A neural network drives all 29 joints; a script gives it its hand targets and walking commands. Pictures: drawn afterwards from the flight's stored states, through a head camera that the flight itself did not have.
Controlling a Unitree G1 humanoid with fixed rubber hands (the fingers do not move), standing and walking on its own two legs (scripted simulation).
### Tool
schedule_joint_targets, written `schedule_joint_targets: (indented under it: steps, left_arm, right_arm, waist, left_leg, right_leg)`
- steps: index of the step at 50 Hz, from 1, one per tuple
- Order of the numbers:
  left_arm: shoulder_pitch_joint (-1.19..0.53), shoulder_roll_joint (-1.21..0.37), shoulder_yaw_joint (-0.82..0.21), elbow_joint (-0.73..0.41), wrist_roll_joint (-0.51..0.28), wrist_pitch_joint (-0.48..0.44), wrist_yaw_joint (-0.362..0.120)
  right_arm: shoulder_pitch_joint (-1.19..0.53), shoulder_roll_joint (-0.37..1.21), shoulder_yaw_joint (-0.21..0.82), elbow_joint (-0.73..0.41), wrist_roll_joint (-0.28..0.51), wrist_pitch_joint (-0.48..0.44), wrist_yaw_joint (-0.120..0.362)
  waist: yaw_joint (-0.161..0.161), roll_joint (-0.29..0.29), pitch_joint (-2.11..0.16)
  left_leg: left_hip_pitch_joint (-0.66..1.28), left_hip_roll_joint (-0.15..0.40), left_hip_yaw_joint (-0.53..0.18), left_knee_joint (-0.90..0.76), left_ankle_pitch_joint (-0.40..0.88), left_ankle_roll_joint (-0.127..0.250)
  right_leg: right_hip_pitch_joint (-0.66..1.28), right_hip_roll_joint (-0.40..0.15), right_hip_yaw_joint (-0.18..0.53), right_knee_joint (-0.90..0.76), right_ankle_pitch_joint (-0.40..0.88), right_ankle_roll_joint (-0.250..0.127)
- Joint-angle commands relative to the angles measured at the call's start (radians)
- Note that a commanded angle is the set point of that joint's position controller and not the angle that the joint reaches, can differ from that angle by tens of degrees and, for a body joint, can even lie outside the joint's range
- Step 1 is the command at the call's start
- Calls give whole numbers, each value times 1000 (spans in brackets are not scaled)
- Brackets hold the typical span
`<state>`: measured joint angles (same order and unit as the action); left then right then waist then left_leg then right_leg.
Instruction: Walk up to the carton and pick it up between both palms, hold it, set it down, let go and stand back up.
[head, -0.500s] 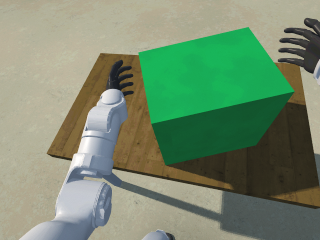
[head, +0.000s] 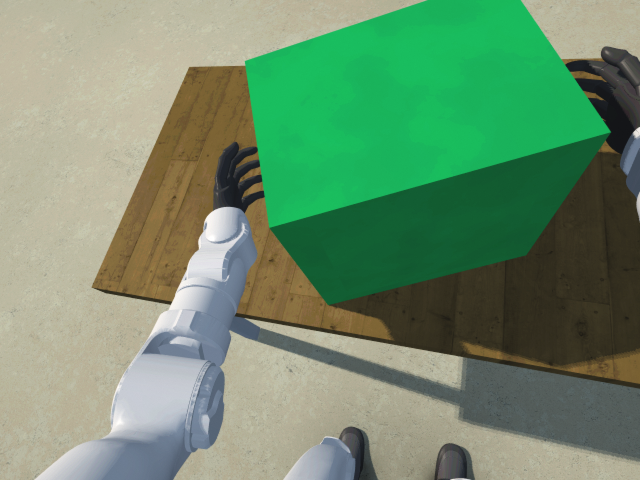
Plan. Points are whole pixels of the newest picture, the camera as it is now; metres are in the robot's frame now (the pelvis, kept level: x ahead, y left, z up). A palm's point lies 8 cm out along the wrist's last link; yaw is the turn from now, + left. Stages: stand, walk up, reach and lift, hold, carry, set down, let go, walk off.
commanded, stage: reach and lift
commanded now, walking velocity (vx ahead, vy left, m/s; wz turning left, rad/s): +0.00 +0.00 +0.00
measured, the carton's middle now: (400, 168) +0.49 +0.06 +0.01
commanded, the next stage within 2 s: none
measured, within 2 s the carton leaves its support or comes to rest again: neither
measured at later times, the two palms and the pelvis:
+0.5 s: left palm (248, 207) +0.41 +0.24 +0.02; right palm (592, 121) +0.56 -0.15 +0.04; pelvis +0.01 +0.00 +0.00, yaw +0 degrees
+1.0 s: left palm (250, 205) +0.41 +0.23 +0.02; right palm (585, 120) +0.55 -0.14 +0.04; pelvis +0.01 +0.00 +0.00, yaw +0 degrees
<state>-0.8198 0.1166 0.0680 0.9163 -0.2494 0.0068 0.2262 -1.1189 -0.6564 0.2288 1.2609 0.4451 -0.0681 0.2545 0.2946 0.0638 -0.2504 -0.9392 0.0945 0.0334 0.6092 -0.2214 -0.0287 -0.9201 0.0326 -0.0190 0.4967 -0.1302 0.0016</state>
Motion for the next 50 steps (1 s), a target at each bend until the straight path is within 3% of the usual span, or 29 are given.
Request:
schedule_joint_targets:
  steps: [1, 3, 4, 7, 8, 9, 13, 14, 16, 17, 18, 19, 20, 21, 22, 23, 24, 26, 27, 30, 31, 34, 35, 36, 38, 40, 45, 47, 50]
  left_arm:
    - [-393, 159, 59, -130, -32, -141, -42]
    - [-358, 144, 62, -142, -39, -156, -50]
    - [-333, 136, 69, -103, -27, -157, -61]
    - [-292, 109, 72, -152, 0, -165, -76]
    - [-289, 139, 91, -128, 1, -169, -82]
    - [-266, 140, 104, -153, 14, -168, -83]
    - [-271, 106, 96, -183, 26, -185, -78]
    - [-284, 91, 96, -213, 44, -189, -78]
    - [-315, 45, 65, -257, 23, -183, -71]
    - [-291, 43, 73, -246, 31, -190, -74]
    - [-291, 45, 67, -271, 32, -191, -73]
    - [-299, 24, 61, -262, 35, -187, -75]
    - [-311, 19, 57, -266, 38, -185, -71]
    - [-326, 10, 67, -260, 45, -184, -73]
    - [-332, 16, 62, -293, 54, -188, -64]
    - [-329, -7, 57, -276, 62, -184, -67]
    - [-324, -5, 67, -262, 63, -182, -64]
    - [-347, -16, 75, -255, 92, -168, -54]
    - [-361, 3, 105, -252, 105, -165, -48]
    - [-355, -32, 100, -225, 117, -159, -44]
    - [-363, -38, 111, -238, 126, -155, -46]
    - [-363, -47, 127, -226, 126, -160, -41]
    - [-381, -46, 121, -243, 126, -163, -37]
    - [-375, -79, 97, -255, 113, -161, -42]
    - [-400, -74, 105, -276, 114, -164, -36]
    - [-369, -104, 109, -237, 126, -162, -45]
    - [-387, -120, 123, -250, 139, -173, -60]
    - [-376, -122, 151, -224, 148, -181, -72]
    - [-364, -189, 136, -250, 183, -196, -87]
  right_arm:
    - [-492, -85, -24, -130, -16, -140, -36]
    - [-503, -96, -12, -146, 3, -165, -40]
    - [-487, -83, 7, -121, -3, -169, -45]
    - [-459, -69, -8, -111, 3, -194, -54]
    - [-480, -61, 31, -141, 19, -190, -53]
    - [-483, -82, 18, -160, 23, -202, -56]
    - [-470, -43, 28, -132, 31, -215, -52]
    - [-455, -29, 12, -80, 10, -214, -52]
    - [-480, -7, 2, -72, 3, -213, -45]
    - [-476, 14, 12, -113, 2, -215, -47]
    - [-460, 5, -15, -96, -9, -220, -50]
    - [-465, 29, -9, -94, -29, -217, -47]
    - [-470, 22, -17, -52, -28, -214, -44]
    - [-486, 46, -16, -71, -37, -206, -44]
    - [-462, 35, -37, -72, -54, -211, -45]
    - [-481, 52, -53, -78, -72, -207, -52]
    - [-477, 55, -71, -62, -88, -205, -55]
    - [-490, 47, -102, -58, -127, -201, -60]
    - [-514, 50, -98, -91, -128, -202, -67]
    - [-500, 53, -125, -50, -164, -194, -77]
    - [-515, 64, -132, -54, -166, -196, -80]
    - [-535, 99, -98, -83, -155, -183, -73]
    - [-534, 111, -112, -64, -163, -183, -68]
    - [-522, 120, -122, -60, -178, -179, -67]
    - [-534, 121, -136, -52, -182, -176, -62]
    - [-524, 151, -135, -50, -190, -175, -65]
    - [-527, 185, -174, -58, -240, -178, -57]
    - [-530, 219, -156, -74, -249, -176, -54]
    - [-512, 255, -196, -18, -289, -196, -37]
  waist:
    - [7, -361, -972]
    - [11, -363, -981]
    - [3, -395, -957]
    - [-22, -371, -960]
    - [7, -411, -946]
    - [10, -405, -979]
    - [22, -380, -953]
    - [1, -345, -956]
    - [-6, -337, -953]
    - [4, -357, -957]
    - [-23, -331, -966]
    - [-22, -350, -956]
    - [-22, -322, -935]
    - [-25, -350, -929]
    - [-28, -312, -981]
    - [-36, -336, -960]
    - [-43, -320, -946]
    - [-41, -322, -933]
    - [-15, -327, -967]
    - [-51, -335, -912]
    - [-43, -317, -930]
    - [-2, -358, -910]
    - [-4, -335, -928]
    - [-28, -347, -907]
    - [-16, -333, -929]
    - [-33, -347, -885]
    - [-34, -351, -892]
    - [-17, -394, -874]
    - [-43, -345, -865]
  left_leg:
    - [221, -92, 72, -21, 435, -22]
    - [219, -93, 72, -16, 499, -26]
    - [195, -97, 75, -10, 489, -21]
    - [208, -99, 74, -17, 539, -28]
    - [175, -100, 80, -15, 526, -16]
    - [172, -103, 80, -18, 546, -18]
    - [190, -94, 83, -13, 571, -21]
    - [224, -93, 82, -19, 586, -29]
    - [242, -89, 75, -17, 578, -29]
    - [249, -87, 74, -6, 603, -27]
    - [265, -88, 70, -11, 606, -31]
    - [265, -87, 70, -8, 588, -26]
    - [279, -88, 73, -17, 577, -29]
    - [268, -85, 74, -11, 561, -23]
    - [287, -84, 74, -11, 557, -28]
    - [294, -81, 69, -13, 543, -23]
    - [292, -84, 65, -7, 558, -24]
    - [307, -81, 61, -10, 539, -25]
    - [291, -84, 72, -5, 538, -26]
    - [299, -86, 67, -9, 543, -25]
    - [295, -88, 68, -15, 550, -26]
    - [267, -87, 84, -21, 524, -15]
    - [265, -91, 83, -19, 503, -16]
    - [293, -85, 75, -25, 504, -16]
    - [310, -80, 78, -19, 501, -18]
    - [293, -86, 80, -13, 505, -18]
    - [307, -87, 80, -27, 487, -13]
    - [269, -91, 89, -26, 482, -2]
    - [296, -87, 82, -27, 517, -14]
  right_leg:
    - [730, 48, -16, 116, 455, 18]
    - [748, 55, -19, 123, 544, 21]
    - [783, 54, -13, 138, 584, 33]
    - [807, 54, -14, 140, 692, 40]
    - [844, 47, -2, 152, 729, 55]
    - [866, 52, -2, 156, 741, 54]
    - [826, 57, -6, 153, 723, 48]
    - [825, 56, -8, 138, 723, 40]
    - [759, 65, -24, 126, 651, 37]
    - [768, 64, -20, 128, 684, 38]
    - [761, 66, -25, 124, 687, 36]
    - [753, 69, -26, 124, 674, 36]
    - [730, 69, -30, 109, 620, 32]
    - [727, 73, -27, 110, 609, 33]
    - [712, 71, -34, 109, 568, 24]
    - [684, 72, -32, 96, 531, 22]
    - [686, 69, -26, 98, 564, 21]
    - [648, 81, -34, 86, 498, 13]
    - [675, 81, -29, 95, 504, 11]
    - [674, 79, -30, 89, 526, 14]
    - [699, 74, -25, 89, 544, 13]
    - [716, 75, -20, 91, 508, 15]
    - [719, 68, -21, 92, 486, 14]
    - [699, 71, -29, 82, 463, 16]
    - [659, 76, -32, 75, 422, 6]
    - [683, 73, -31, 81, 461, 11]
    - [695, 62, -36, 70, 428, 16]
    - [745, 56, -20, 80, 467, 25]
    - [741, 56, -41, 84, 488, 17]
